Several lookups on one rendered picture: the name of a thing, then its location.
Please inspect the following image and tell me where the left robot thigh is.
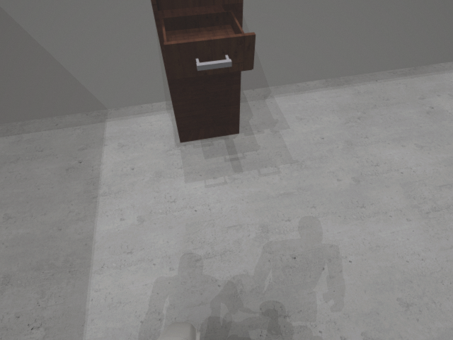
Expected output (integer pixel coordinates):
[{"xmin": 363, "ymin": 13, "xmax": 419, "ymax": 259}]
[{"xmin": 157, "ymin": 322, "xmax": 200, "ymax": 340}]

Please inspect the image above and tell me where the cabinet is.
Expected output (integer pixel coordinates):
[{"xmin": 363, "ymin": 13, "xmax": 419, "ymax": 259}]
[{"xmin": 151, "ymin": 0, "xmax": 243, "ymax": 143}]

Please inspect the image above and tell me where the drawer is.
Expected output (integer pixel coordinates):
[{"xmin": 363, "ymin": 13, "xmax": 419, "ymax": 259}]
[{"xmin": 161, "ymin": 11, "xmax": 256, "ymax": 80}]

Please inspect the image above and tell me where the handle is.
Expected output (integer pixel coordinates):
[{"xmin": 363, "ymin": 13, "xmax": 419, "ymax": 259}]
[{"xmin": 196, "ymin": 55, "xmax": 232, "ymax": 71}]

